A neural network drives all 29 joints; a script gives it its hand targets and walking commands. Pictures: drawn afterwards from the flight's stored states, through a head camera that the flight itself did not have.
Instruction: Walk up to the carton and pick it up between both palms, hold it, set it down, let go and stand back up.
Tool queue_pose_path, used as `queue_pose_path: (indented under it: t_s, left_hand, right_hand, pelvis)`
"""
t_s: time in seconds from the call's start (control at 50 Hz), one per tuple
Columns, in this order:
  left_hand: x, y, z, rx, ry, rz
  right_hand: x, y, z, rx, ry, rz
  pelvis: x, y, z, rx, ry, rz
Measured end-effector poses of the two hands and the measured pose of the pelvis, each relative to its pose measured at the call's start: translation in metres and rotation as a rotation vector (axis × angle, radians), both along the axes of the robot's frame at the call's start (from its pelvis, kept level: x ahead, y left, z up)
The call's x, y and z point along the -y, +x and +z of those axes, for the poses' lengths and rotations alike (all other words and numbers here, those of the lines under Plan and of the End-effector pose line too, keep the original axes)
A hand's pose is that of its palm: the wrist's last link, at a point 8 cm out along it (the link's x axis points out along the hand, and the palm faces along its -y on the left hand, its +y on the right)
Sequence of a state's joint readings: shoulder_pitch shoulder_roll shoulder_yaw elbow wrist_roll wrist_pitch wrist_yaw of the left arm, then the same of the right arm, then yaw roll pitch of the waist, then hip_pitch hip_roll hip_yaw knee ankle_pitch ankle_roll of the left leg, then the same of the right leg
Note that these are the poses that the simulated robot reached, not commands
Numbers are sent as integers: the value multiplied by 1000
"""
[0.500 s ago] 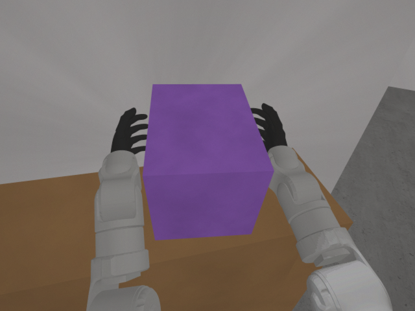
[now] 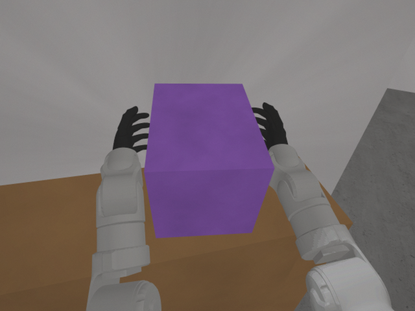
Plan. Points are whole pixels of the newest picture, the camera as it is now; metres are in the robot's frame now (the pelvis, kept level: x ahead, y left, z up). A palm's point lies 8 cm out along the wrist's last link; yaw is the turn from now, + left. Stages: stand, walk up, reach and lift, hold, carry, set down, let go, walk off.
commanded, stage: hold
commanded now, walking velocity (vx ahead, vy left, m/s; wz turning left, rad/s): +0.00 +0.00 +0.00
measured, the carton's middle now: (201, 156) +0.37 +0.00 +0.16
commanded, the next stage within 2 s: set down in 0.38 s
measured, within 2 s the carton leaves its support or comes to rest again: neither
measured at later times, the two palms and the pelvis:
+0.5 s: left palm (125, 150) +0.35 +0.14 +0.19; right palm (273, 143) +0.36 -0.13 +0.19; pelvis +0.00 +0.00 +0.00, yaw +0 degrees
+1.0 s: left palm (135, 162) +0.38 +0.13 +0.15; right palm (269, 157) +0.38 -0.14 +0.14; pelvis +0.01 -0.01 +0.00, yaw +1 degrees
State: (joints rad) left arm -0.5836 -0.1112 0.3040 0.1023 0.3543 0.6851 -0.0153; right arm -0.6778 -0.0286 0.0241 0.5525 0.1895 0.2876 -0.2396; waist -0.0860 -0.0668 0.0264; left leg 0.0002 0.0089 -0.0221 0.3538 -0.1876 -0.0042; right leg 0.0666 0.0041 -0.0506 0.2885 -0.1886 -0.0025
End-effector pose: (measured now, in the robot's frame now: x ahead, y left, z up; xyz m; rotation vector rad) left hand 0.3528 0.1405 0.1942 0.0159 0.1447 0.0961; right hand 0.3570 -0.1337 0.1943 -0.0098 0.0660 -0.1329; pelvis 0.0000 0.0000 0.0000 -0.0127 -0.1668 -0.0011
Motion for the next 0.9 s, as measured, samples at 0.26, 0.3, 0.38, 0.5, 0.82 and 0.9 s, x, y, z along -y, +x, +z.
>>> queue_pose_path:
  t_s: [0.26, 0.3, 0.38, 0.5, 0.82, 0.9]
  left_hand:
    - [-2, 0, -1, -8, 0, 10]
    - [-3, 0, -3, -14, -2, 10]
    - [-3, -1, -3, 0, -3, 9]
    - [-2, 2, -1, 6, -16, 4]
    - [-2, 19, -22, 38, 20, -4]
    - [0, 19, -39, 28, 15, 3]
  right_hand:
    - [-2, 3, -2, -8, 1, 13]
    - [-3, 3, -4, -13, 2, 14]
    - [-3, 2, -3, 0, 8, 12]
    - [-2, 3, 1, 9, 12, 2]
    - [-1, 17, -26, 73, -19, -1]
    - [0, 18, -44, 71, -9, -3]
  pelvis:
    - [1, 0, 0, -2, 2, 0]
    - [1, 1, 0, -4, 2, 2]
    - [1, 1, 0, -10, 0, 7]
    - [0, 1, 1, -15, 0, 1]
    - [6, 7, 2, -7, 6, 12]
    - [7, 9, 2, -26, 2, 22]
